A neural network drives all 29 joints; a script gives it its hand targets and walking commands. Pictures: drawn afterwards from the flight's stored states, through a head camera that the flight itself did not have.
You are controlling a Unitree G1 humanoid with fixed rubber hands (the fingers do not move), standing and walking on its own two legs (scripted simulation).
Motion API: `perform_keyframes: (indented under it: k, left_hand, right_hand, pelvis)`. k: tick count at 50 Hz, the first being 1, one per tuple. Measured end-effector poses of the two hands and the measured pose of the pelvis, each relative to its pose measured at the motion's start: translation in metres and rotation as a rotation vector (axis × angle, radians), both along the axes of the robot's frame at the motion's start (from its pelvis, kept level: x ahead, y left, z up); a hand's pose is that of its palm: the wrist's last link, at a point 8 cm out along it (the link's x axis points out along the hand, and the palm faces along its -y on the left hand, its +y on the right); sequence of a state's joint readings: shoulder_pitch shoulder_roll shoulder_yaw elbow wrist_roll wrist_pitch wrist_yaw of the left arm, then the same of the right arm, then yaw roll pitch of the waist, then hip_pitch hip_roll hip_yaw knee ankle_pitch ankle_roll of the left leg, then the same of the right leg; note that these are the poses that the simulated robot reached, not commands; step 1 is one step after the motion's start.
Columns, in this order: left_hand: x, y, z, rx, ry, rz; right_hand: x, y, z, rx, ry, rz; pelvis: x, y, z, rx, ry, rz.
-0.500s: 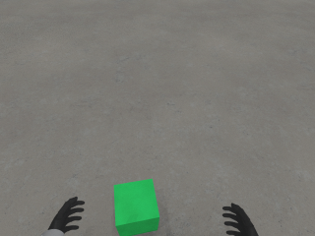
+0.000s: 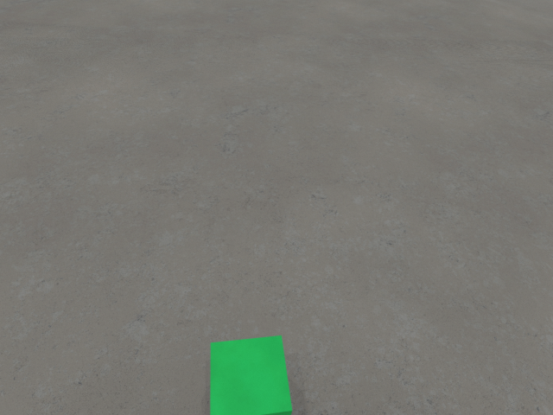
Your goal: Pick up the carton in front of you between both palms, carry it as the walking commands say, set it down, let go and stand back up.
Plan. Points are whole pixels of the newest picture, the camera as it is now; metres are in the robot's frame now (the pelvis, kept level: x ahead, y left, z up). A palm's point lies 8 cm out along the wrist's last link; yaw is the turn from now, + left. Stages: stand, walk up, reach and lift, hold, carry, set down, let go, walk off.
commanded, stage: stand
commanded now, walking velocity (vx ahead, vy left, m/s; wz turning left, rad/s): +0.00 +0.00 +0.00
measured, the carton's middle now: (248, 388) +0.36 +0.05 -0.63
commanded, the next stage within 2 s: none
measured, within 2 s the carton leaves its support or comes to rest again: neither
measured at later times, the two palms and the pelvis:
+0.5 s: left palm out of the picture -0.02 +0.26 -0.13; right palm out of the picture +0.03 -0.25 -0.12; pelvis -0.01 +0.00 +0.00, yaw +2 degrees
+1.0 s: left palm out of the picture -0.09 +0.22 -0.14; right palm out of the picture -0.04 -0.23 -0.13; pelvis -0.03 -0.01 +0.01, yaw +3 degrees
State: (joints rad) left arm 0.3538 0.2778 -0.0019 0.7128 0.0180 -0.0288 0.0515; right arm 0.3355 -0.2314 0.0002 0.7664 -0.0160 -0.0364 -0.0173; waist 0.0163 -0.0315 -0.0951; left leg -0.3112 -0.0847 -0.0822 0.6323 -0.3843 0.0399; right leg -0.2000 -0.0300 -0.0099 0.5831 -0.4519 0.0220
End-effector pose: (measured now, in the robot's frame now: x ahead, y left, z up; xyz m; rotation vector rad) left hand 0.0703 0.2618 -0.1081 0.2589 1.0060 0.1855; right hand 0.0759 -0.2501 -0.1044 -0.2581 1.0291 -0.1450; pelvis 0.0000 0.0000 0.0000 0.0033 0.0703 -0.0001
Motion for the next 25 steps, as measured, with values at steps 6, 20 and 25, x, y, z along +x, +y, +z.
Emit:
perform_keyframes:
  k: [6,20,25]
  left_hand:
    - [-0.016,0.002,-0.007,-0.003,0.062,0.026]
    - [-0.071,0.001,-0.018,-0.019,0.227,0.074]
    - [-0.092,-0.005,-0.021,-0.035,0.286,0.091]
  right_hand:
    - [-0.001,0.001,-0.003,-0.008,0.028,0.003]
    - [-0.031,-0.003,-0.008,-0.021,0.138,-0.007]
    - [-0.048,-0.001,-0.011,-0.014,0.189,-0.015]
  pelvis:
    - [0.001,0.001,-0.001,-0.004,-0.007,0.009]
    - [-0.006,0.001,0.003,-0.010,-0.040,0.027]
    - [-0.010,0.001,0.005,-0.010,-0.054,0.032]
